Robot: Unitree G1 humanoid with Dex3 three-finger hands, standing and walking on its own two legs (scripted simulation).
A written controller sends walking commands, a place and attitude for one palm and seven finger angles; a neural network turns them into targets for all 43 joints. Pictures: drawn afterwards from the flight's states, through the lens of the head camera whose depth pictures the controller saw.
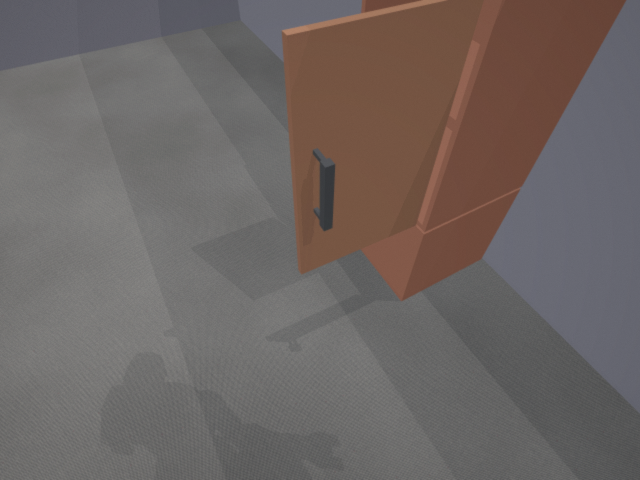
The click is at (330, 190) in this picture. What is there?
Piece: cupboard door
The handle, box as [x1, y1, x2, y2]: [313, 148, 334, 230]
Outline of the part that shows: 317,148 313,149 313,154 320,162 320,209 319,210 316,207 314,208 314,212 320,220 321,227 323,230 325,230 332,226 334,163 330,158 326,159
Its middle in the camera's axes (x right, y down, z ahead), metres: +0.00 -0.09 +0.76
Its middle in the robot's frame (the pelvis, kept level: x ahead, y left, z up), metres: +0.63 +0.03 -0.06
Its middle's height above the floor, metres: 0.73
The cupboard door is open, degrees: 88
